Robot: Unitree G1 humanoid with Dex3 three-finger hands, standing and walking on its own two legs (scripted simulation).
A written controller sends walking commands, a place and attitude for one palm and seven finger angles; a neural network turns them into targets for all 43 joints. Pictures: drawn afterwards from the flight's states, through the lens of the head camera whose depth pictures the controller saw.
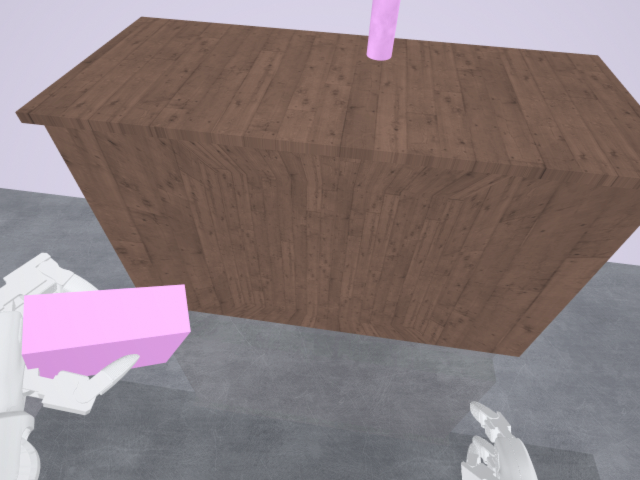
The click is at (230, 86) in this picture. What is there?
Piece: table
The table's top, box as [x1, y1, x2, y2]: [15, 17, 639, 189]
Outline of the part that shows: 15,112 21,122 639,189 639,105 597,55 394,38 391,57 387,60 379,61 373,60 366,56 368,36 140,17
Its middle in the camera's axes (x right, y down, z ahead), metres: +0.07 -0.37 +0.92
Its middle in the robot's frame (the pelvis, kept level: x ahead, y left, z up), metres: +0.94 -0.01 +0.05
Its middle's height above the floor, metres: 0.82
